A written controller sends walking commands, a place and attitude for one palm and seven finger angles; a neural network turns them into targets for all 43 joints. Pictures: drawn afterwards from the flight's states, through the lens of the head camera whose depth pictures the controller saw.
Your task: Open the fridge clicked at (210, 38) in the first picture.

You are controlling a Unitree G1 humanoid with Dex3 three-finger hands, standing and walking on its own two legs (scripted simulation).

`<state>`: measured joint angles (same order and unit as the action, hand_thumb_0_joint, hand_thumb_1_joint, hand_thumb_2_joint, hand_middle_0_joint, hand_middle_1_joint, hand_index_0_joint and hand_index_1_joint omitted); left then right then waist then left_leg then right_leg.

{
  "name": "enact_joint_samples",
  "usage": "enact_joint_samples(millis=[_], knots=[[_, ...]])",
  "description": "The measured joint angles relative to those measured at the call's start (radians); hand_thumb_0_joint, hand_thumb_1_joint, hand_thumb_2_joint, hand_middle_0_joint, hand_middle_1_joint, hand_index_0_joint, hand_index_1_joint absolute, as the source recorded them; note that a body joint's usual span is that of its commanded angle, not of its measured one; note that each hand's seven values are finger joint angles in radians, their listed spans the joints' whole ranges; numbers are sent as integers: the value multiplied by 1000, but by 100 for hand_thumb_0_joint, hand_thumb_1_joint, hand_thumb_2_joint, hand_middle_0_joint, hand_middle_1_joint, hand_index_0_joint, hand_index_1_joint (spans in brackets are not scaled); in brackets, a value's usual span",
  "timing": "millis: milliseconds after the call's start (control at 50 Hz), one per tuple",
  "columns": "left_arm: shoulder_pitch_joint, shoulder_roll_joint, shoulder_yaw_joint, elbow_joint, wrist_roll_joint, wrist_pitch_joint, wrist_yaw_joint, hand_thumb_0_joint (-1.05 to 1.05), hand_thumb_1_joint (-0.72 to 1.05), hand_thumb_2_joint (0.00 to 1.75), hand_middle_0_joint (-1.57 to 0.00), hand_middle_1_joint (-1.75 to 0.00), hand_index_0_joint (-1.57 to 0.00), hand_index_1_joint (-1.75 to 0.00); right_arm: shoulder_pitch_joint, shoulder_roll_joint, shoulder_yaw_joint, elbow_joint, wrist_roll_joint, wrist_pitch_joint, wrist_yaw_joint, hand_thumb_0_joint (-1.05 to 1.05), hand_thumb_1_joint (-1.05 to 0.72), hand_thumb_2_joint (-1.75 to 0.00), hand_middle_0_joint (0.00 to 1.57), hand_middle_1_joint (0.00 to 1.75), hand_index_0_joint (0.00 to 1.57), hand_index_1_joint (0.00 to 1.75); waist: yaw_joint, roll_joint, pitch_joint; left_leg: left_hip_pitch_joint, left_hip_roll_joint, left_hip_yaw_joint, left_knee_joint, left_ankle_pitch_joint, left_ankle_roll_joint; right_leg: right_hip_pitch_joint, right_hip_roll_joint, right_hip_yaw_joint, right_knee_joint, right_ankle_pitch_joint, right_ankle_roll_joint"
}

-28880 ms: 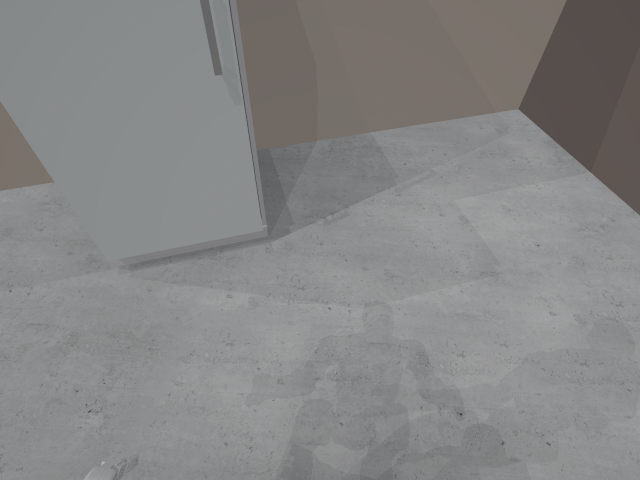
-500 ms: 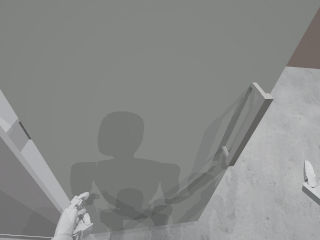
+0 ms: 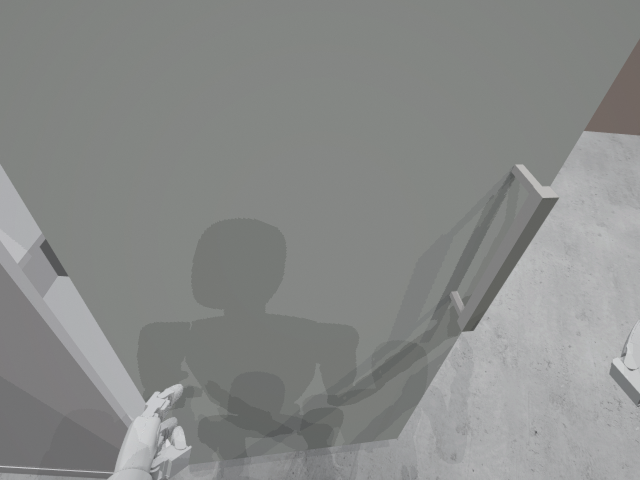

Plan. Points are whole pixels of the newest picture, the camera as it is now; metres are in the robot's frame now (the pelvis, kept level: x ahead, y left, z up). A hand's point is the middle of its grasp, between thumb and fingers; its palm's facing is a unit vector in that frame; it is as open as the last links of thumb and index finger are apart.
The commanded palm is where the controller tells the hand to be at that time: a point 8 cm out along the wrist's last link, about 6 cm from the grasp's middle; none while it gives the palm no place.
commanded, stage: step back with the hand held close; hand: right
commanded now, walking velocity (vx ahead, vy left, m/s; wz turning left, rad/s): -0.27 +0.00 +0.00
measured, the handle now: (490, 258) +0.36 -0.22 +0.12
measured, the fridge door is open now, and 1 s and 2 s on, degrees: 80 80 80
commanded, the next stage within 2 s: stop stepping back and stand still in 1.18 s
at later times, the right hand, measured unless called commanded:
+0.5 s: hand out of the picture +0.14 -0.30 +0.16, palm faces +0.44 +0.77 -0.47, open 7.4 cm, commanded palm +0.08 -0.33 +0.18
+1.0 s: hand out of the picture +0.07 -0.31 +0.17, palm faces +0.41 +0.79 -0.45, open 7.4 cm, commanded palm +0.01 -0.34 +0.18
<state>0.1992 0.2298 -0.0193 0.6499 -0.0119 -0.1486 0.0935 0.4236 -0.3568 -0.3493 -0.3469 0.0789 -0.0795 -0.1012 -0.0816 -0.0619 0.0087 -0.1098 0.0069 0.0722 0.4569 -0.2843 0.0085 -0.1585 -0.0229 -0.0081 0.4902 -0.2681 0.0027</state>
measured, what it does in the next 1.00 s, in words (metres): walks backwards: left foot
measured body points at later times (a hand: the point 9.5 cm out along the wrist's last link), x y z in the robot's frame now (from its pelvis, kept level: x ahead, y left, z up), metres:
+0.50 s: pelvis -0.06 -0.03 -0.01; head -0.03 -0.05 +0.44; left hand +0.13 +0.19 -0.09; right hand +0.11 -0.34 +0.18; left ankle -0.02 +0.11 -0.74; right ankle +0.00 -0.12 -0.74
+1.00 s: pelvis -0.14 -0.05 -0.01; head -0.09 -0.08 +0.44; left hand +0.06 +0.17 -0.08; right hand +0.04 -0.35 +0.20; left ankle -0.20 +0.09 -0.74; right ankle +0.00 -0.12 -0.74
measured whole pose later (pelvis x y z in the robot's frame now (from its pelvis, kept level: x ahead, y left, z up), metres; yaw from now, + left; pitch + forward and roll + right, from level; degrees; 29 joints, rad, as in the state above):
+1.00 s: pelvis -0.14 -0.05 -0.01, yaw +1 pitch +2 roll +4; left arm 0.15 0.18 -0.02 0.62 0.01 -0.14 0.06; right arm 0.50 -0.45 -0.45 -0.57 0.06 -0.25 -0.12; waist -0.05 -0.01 0.04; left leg -0.13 -0.04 0.02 0.38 -0.31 0.00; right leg -0.48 -0.03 -0.02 0.45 -0.01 -0.05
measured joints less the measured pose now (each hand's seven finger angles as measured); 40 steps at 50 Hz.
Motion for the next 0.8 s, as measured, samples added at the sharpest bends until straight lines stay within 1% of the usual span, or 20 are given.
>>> enact_joint_samples(millis=[60, 100, 180, 220, 300, 360, 400, 500, 560, 600, 620, 660, 680, 700, 740, 780, 800], knots=[[-15, 8, 0, -16, 3, 28, -8, 2, 90, 90, -20, -30, -20, -30, -15, 0, -22, -21, -15, -40, -1, 2, -89, -90, 22, 30, 21, 30, 14, 1, 9, -29, -6, 7, 0, 10, -3, -47, -5, 8, 35, -7, -7], [-27, 9, 3, -31, 4, 55, -12, 2, 90, 90, -20, -30, -20, -30, -8, -5, -32, -42, -20, -59, -4, 2, -89, -90, 21, 30, 21, 30, 28, 12, 17, -58, -1, 5, 12, 13, -7, -75, -1, 6, 45, -5, -6], [-34, 6, 11, -66, 1, 95, -12, 1, 90, 90, -20, -30, -20, -30, 60, -18, -33, -97, -22, -69, -9, 2, -89, -90, 21, 30, 21, 30, 52, 37, 28, -106, 16, -12, 30, 21, -22, -108, 14, -12, 42, 9, -22], [-30, 1, 14, -81, -1, 107, -9, 1, 91, 90, -20, -30, -20, -30, 96, -33, -36, -125, -22, -70, -10, 2, -89, -90, 21, 30, 21, 30, 58, 50, 32, -125, 23, -19, 35, 27, -29, -122, 21, -20, 40, 16, -29], [-20, -12, 12, -97, -2, 113, -4, 1, 91, 90, -20, -30, -20, -30, 130, -72, -59, -165, -22, -75, -15, 2, -89, -90, 22, 30, 21, 30, 56, 74, 41, -157, 33, -27, 50, 39, -38, -150, 30, -28, 48, 29, -41], [-13, -20, 6, -102, 0, 99, -4, 1, 91, 90, -20, -30, -20, -30, 124, -87, -81, -180, -23, -82, -21, 2, -89, -90, 22, 30, 21, 30, 48, 82, 48, -180, 38, -27, 72, 41, -41, -173, 34, -28, 66, 34, -47], [-10, -24, 1, -102, 1, 87, -7, 1, 91, 90, -20, -30, -20, -30, 113, -85, -91, -185, -26, -87, -24, 2, -89, -90, 22, 30, 21, 30, 44, 80, 52, -192, 38, -24, 87, 43, -41, -188, 34, -24, 84, 35, -49], [-5, -31, -11, -100, -1, 64, -13, 1, 90, 90, -20, -30, -20, -30, 87, -58, -98, -186, -34, -101, -29, 2, -89, -90, 22, 30, 21, 30, 39, 60, 50, -216, 27, -8, 110, 51, -38, -229, 22, -8, 135, 33, -47], [2, -32, -11, -90, 1, 59, -17, 1, 90, 90, -21, -30, -20, -30, 83, -41, -87, -187, -35, -110, -33, 2, -89, -90, 22, 30, 21, 30, 41, 59, 35, -234, 25, 0, 114, 59, -32, -265, 21, 1, 179, -28, -45], [6, -26, -10, -76, 4, 58, -19, 1, 90, 90, -21, -30, -20, -30, 81, -34, -73, -196, -33, -114, -41, 2, -89, -90, 22, 30, 21, 30, 46, 68, 30, -246, 30, 3, 122, 63, -31, -285, 27, 6, 207, -74, -37], [6, -22, -9, -68, 6, 59, -20, 1, 90, 90, -21, -30, -20, -30, 78, -34, -66, -202, -32, -117, -45, 2, -89, -90, 22, 30, 21, 30, 50, 73, 31, -250, 34, 4, 128, 63, -33, -290, 29, 5, 213, -76, -34], [6, -15, -6, -55, 6, 64, -18, 1, 90, 90, -21, -30, -20, -30, 74, -40, -61, -215, -31, -120, -51, 2, -89, -90, 22, 30, 21, 30, 59, 86, 39, -254, 43, 5, 142, 62, -41, -288, 33, -1, 202, -22, -38], [7, -12, -4, -53, 6, 65, -15, 1, 90, 90, -21, -30, -20, -30, 75, -47, -64, -222, -31, -123, -53, 2, -88, -90, 22, 30, 21, 30, 61, 92, 41, -258, 45, 3, 150, 61, -42, -286, 33, -6, 189, 30, -49], [8, -11, -2, -53, 5, 64, -11, 1, 90, 90, -21, -30, -20, -30, 76, -53, -71, -225, -32, -127, -53, 2, -88, -90, 22, 30, 21, 30, 64, 93, 45, -267, 39, -4, 171, 24, -40, -286, 30, -9, 184, 66, -61], [14, -15, 10, -56, 8, 51, -6, 1, 90, 90, -21, -30, -20, -30, 64, -65, -89, -214, -47, -137, -49, 2, -88, -90, 22, 30, 21, 30, 76, 80, 54, -286, 0, -38, 302, -57, -34, -288, 24, 6, 179, 70, -75], [24, -29, 21, -52, 11, 32, -10, 2, 90, 90, -20, -30, -20, -30, 51, -81, -111, -204, -54, -149, -45, 2, -88, -90, 22, 30, 21, 30, 84, 70, 54, -283, -36, -59, 418, -115, -27, -288, 22, 29, 142, 90, -77], [28, -36, 23, -48, 11, 23, -16, 2, 90, 90, -20, -30, -20, -30, 52, -87, -123, -204, -53, -156, -45, 2, -88, -90, 22, 30, 21, 30, 81, 68, 49, -270, -48, -60, 436, -140, -24, -288, 19, 34, 117, 108, -76]])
